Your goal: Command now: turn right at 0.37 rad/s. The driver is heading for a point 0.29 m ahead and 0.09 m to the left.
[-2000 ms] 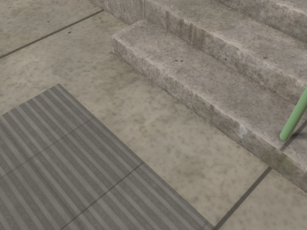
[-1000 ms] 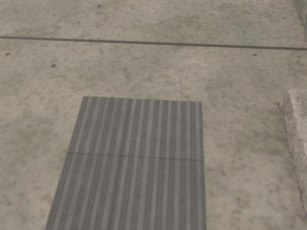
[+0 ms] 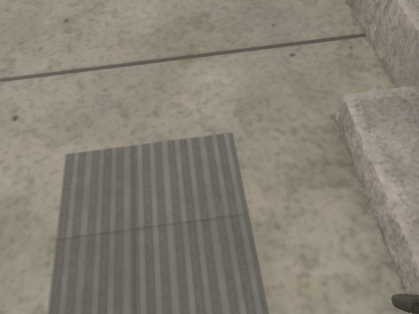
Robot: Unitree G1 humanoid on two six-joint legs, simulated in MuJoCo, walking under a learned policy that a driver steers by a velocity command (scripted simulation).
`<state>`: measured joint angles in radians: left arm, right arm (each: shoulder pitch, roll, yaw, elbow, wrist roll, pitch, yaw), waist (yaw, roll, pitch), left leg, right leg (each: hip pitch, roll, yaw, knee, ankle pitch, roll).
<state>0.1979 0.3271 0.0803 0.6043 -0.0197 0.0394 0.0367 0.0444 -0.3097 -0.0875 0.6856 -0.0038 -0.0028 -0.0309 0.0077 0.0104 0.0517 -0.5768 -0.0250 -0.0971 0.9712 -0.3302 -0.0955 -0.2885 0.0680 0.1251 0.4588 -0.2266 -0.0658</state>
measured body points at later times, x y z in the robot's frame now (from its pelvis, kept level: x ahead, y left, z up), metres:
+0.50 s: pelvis +0.07 +0.01 +0.00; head +0.10 +0.03 +0.44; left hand +0.18 +0.33 -0.08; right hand +0.23 -0.25 -0.11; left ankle +0.04 +0.15 -0.74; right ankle +0.09 -0.11 -0.74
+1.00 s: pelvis +0.18 +0.06 -0.01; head +0.21 +0.08 +0.44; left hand +0.15 +0.35 -0.14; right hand +0.45 -0.08 -0.10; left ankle +0.19 +0.18 -0.74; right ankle +0.16 -0.10 -0.70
